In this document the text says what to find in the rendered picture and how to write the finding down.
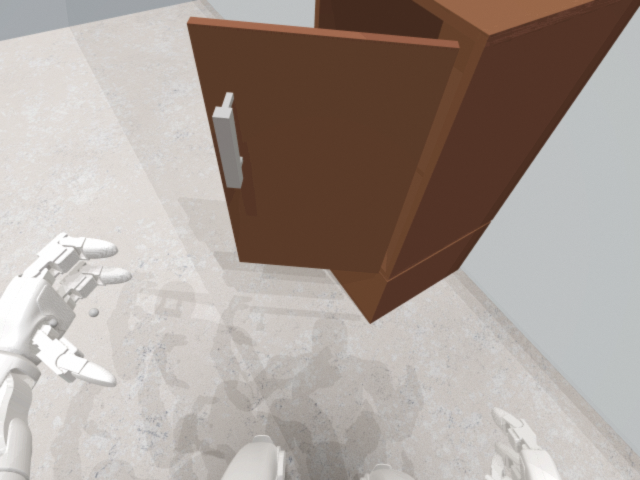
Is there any left robot forearm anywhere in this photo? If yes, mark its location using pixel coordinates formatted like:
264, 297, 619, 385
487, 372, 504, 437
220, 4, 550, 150
0, 351, 41, 480

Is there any robot shin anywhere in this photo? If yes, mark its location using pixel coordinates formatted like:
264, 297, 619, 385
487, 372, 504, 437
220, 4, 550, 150
372, 464, 392, 472
252, 435, 273, 444

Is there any robot right hand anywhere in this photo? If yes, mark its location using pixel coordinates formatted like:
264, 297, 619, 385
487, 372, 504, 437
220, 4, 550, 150
485, 407, 561, 480

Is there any robot left shin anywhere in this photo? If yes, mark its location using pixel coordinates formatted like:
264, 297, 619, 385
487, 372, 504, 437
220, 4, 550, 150
252, 435, 273, 444

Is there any robot left hand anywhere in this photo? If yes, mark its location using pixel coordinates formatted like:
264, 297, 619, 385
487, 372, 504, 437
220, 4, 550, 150
0, 233, 132, 387

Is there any cupboard door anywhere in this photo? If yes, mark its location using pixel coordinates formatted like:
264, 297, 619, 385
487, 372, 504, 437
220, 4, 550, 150
187, 17, 460, 274

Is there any handle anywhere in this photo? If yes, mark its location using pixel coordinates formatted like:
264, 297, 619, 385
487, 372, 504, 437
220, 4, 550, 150
212, 92, 243, 189

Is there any robot right shin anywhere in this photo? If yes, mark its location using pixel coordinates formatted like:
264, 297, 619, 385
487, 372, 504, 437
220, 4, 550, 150
372, 464, 392, 472

